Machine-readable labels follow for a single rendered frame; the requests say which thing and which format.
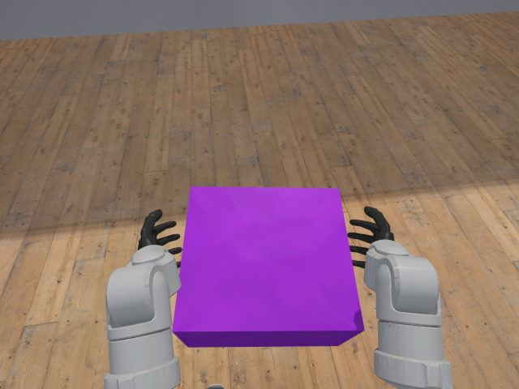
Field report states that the robot left forearm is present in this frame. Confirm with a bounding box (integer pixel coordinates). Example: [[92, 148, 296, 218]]
[[104, 245, 181, 389]]

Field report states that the carton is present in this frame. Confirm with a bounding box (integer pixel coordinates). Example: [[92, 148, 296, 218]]
[[172, 186, 365, 348]]

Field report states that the robot right forearm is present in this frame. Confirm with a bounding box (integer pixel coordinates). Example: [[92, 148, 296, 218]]
[[363, 240, 453, 389]]

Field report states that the robot right hand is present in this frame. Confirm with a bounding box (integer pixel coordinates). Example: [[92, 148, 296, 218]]
[[347, 206, 394, 269]]

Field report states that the robot left hand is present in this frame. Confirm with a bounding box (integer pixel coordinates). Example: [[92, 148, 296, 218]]
[[138, 209, 182, 268]]

